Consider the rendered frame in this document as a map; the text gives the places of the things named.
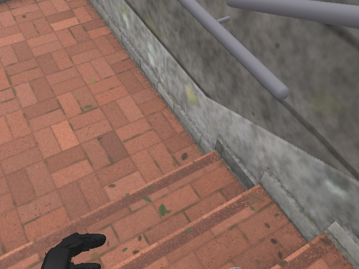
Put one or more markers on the robot left hand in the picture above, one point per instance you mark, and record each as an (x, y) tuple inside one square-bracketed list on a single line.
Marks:
[(59, 257)]

